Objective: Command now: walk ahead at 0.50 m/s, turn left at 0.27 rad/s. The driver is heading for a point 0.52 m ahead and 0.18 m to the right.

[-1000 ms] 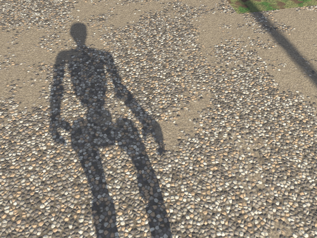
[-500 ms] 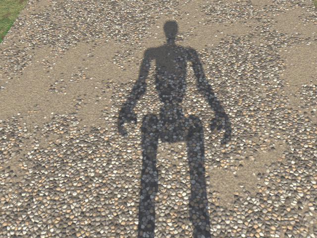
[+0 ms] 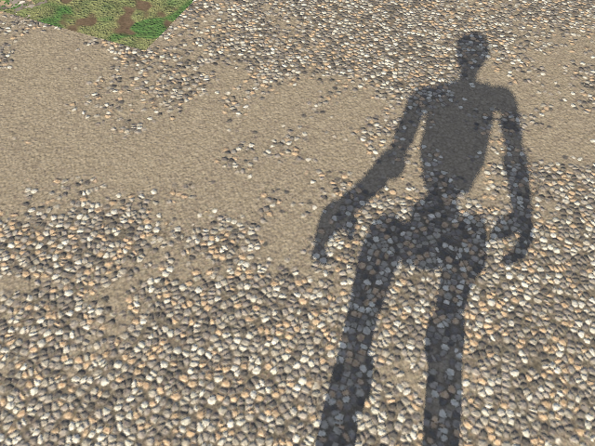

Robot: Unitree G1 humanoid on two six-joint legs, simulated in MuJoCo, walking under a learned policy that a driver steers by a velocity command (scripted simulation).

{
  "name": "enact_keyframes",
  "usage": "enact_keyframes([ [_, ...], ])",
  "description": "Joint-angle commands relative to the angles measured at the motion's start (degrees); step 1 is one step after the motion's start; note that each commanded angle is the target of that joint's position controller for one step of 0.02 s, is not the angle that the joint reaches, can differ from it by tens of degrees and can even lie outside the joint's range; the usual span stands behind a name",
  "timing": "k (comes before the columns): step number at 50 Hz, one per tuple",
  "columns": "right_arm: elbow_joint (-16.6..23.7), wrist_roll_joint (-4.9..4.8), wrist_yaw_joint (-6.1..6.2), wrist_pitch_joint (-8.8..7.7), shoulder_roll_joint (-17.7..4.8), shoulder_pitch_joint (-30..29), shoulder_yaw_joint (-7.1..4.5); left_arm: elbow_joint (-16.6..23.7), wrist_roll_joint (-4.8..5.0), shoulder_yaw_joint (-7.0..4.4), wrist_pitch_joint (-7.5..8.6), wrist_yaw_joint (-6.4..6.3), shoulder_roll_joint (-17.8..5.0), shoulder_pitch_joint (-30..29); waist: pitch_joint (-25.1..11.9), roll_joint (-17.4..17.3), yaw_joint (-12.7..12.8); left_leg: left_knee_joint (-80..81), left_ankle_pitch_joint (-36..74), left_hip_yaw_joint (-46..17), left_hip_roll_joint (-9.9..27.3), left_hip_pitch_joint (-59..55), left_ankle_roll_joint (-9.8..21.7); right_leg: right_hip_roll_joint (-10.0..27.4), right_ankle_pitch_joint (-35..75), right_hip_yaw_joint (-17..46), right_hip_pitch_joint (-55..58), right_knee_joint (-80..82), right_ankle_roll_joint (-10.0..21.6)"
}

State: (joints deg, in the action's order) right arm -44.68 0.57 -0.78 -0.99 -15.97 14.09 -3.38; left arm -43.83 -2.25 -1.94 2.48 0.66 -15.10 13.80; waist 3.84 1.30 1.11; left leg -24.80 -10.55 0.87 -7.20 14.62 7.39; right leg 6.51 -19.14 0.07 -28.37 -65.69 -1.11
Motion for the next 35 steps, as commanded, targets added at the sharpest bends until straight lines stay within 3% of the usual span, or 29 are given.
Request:
enact_keyframes([
  [1, 1.72, -0.30, 0.05, -2.45, -5.82, 2.59, -1.19, 0.42, -0.27, -1.10, -1.24, 0.74, -4.15, 6.71, -5.24, -3.14, 1.09, 13.54, 21.72, -12.49, 15.28, -5.67, 7.53, 0.97, 4.73, -0.81, -2.93, 3.92, -0.35],
  [4, -0.24, -0.18, -0.13, -3.07, -6.35, 5.97, -1.12, 1.83, 0.33, -1.17, -1.44, 1.06, -4.24, -0.29, -1.77, -3.68, -1.34, 16.31, 20.94, -10.03, 15.19, -8.22, 5.12, 1.61, 12.14, -0.90, -8.58, 10.32, 0.13],
  [8, -1.87, 0.20, 0.18, -3.68, -6.07, 8.41, -0.67, 2.88, 1.01, -0.99, -1.13, 1.50, -3.69, -6.21, -0.18, -3.94, -3.48, 17.57, 21.46, -5.90, 15.75, -13.53, 2.59, -0.29, 18.92, -0.20, -11.56, 18.26, 1.62],
  [13, -4.51, 0.83, 1.46, -3.94, -5.48, 11.04, -0.01, 4.94, 0.74, -0.46, -0.59, 2.25, -2.93, -12.67, 2.70, -3.44, -5.18, 17.19, 28.10, -1.06, 18.01, -20.25, 1.40, -3.99, 18.93, -2.18, -11.83, 27.64, 4.14],
  [15, -5.23, 1.01, 2.02, -3.90, -5.87, 10.39, 0.20, 5.13, 0.57, -0.38, -0.46, 2.31, -2.74, -12.08, 1.90, -4.12, -4.10, 13.40, 39.80, 1.15, 18.57, -22.16, 0.25, -6.14, 15.29, -4.71, -7.57, 30.95, 5.91],
  [17, -5.70, 1.30, 2.62, -3.78, -7.59, 9.52, 0.01, 3.91, 0.53, -0.87, -0.49, 1.79, -3.77, -7.18, -1.93, -6.31, -1.60, 3.79, 60.43, 3.04, 18.86, -24.17, -1.01, -10.03, 9.16, -7.75, -0.22, 31.56, 8.33],
  [18, -5.77, 1.60, 2.79, -3.38, -8.54, 9.07, -0.19, 2.26, 0.47, -1.46, -0.25, 1.50, -5.02, -1.15, -5.44, -6.86, 1.04, -5.16, 64.93, 3.75, 18.86, -24.06, -1.33, -11.78, 6.96, -7.93, 5.86, 32.96, 9.76],
  [19, -5.34, 1.28, 2.88, -3.10, -9.26, 7.92, -0.27, -0.23, -0.08, -2.31, 0.27, 1.13, -6.49, 7.53, -9.89, -5.92, 5.33, -17.43, 58.82, 5.28, 18.02, -18.68, -1.88, -11.87, 9.32, -5.85, 17.52, 37.39, 11.78],
  [20, -3.06, 0.89, 2.83, -3.50, -7.95, 7.00, 0.35, -1.83, -0.88, -3.93, 0.26, 0.35, -11.41, 16.36, -16.13, -0.26, 8.88, -35.93, 37.58, 7.31, 15.20, -6.38, -2.78, -0.80, 6.15, 8.46, 31.86, 38.79, 16.07],
  [21, -0.46, -0.27, 1.60, -4.17, -3.93, 9.63, 0.79, -1.07, 0.39, -5.30, -0.45, 0.03, -15.85, 13.75, -20.62, 15.70, 3.70, -57.74, -16.27, 4.45, 0.45, 18.45, -6.16, 13.79, 11.92, 42.08, 46.95, 44.92, 26.17],
  [22, -0.24, 1.44, 1.37, -4.48, -7.06, 5.92, 0.56, -1.10, 2.64, -5.24, -0.70, 0.55, -14.11, 11.04, -18.02, 3.36, 4.40, -60.15, -14.72, -5.60, 4.48, 24.95, -5.14, 12.26, 13.92, 40.11, 45.10, 46.62, 25.98],
  [24, 1.43, 0.63, 0.83, -5.50, -6.01, 1.92, 1.05, -1.11, 2.10, -3.86, -0.91, 0.18, -8.67, 6.26, -5.61, -3.79, 1.14, -51.43, -8.40, -4.99, 9.68, 24.27, -5.49, 8.71, 20.27, 27.05, 29.62, 49.66, 21.85],
  [25, 2.04, 1.33, 0.80, -4.68, -5.56, 0.87, 1.07, -1.37, 2.10, -3.42, -0.63, -0.08, -7.39, 5.12, -3.27, -4.35, -0.49, -47.24, -8.54, -5.05, 11.08, 21.94, -6.31, 5.85, 23.35, 23.33, 24.35, 50.54, 19.99],
  [27, 1.83, 2.42, 0.47, -2.39, -4.45, 3.07, 1.50, -1.35, 2.22, -3.12, 0.08, -0.18, -7.25, 4.11, -3.41, -1.96, -2.58, -42.40, -8.47, -3.89, 11.66, 17.51, -8.04, 2.41, 26.68, 18.59, 19.01, 52.31, 18.67],
  [31, 2.67, 1.78, 0.43, -1.11, -2.85, 0.71, 1.97, -2.38, 2.13, -3.19, 1.11, 0.05, -8.60, 5.44, -2.78, -0.26, -2.82, -31.07, -2.44, 0.03, 10.82, 15.71, -10.20, -0.79, 51.75, 9.99, 15.95, 50.99, 16.09],
  [35, 3.85, 0.90, 0.47, -1.04, -2.23, -4.96, 2.37, -3.60, 2.35, -2.69, 0.48, -0.35, -7.56, 7.84, -5.40, 3.03, 0.47, -19.18, 7.53, 1.50, 9.03, 13.10, -9.10, -3.24, 56.87, 6.73, 20.29, 47.90, 10.11],
])
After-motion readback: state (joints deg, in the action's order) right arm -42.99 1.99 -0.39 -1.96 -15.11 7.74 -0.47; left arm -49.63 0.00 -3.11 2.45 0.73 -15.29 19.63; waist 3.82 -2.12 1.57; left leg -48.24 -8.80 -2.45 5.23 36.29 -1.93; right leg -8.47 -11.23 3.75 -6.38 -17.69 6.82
